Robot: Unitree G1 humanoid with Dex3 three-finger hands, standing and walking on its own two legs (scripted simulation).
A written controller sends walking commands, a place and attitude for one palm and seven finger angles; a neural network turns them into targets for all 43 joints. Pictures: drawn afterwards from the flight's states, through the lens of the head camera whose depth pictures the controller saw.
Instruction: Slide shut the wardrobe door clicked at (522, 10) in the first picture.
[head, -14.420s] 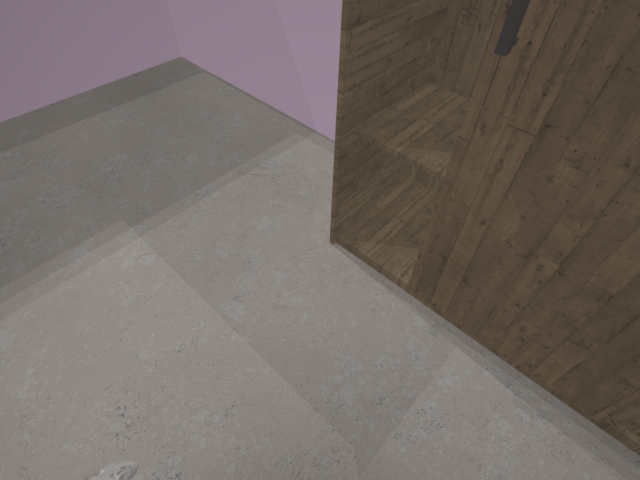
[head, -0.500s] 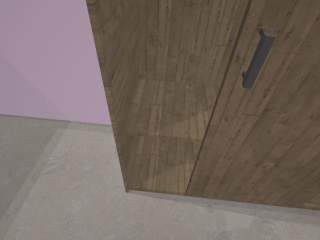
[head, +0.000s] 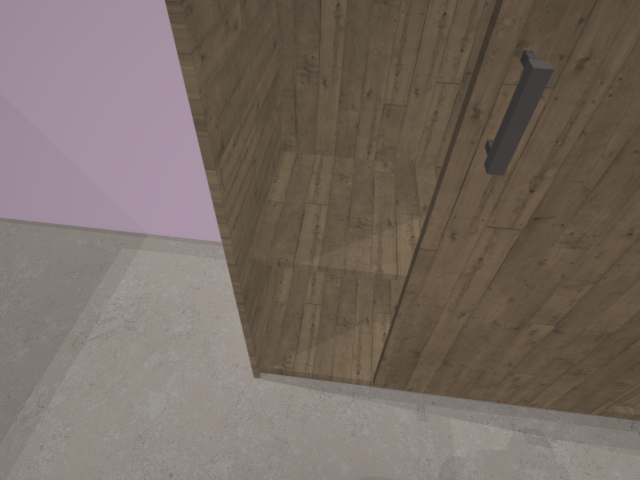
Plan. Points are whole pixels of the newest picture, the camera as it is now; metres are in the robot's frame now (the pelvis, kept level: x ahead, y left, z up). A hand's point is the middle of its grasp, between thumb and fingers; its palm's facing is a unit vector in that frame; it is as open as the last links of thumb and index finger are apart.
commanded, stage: look again from close up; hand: right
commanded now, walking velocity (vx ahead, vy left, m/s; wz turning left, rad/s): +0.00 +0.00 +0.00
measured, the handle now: (511, 114) +0.50 -0.20 +0.23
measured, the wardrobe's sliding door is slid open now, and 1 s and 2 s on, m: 0.36 0.36 0.36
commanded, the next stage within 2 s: raise the hand with hooked fingers in 0.28 s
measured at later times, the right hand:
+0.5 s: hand out of the picture +0.08 -0.18 -0.12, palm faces +0.18 +0.94 -0.28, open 7.3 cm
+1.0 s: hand (520, 464) +0.15 -0.18 +0.06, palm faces +0.27 +0.96 -0.09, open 9.7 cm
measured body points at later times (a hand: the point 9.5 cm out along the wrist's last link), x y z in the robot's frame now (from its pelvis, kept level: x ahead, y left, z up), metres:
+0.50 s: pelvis +0.00 +0.02 +0.00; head +0.01 +0.03 +0.45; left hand +0.02 +0.26 -0.15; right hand +0.06 -0.23 -0.10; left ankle +0.00 +0.14 -0.74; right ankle -0.03 -0.08 -0.74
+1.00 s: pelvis -0.02 +0.06 -0.04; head +0.02 +0.06 +0.41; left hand +0.22 +0.26 -0.10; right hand +0.13 -0.23 +0.06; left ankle +0.00 +0.14 -0.74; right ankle -0.03 -0.08 -0.74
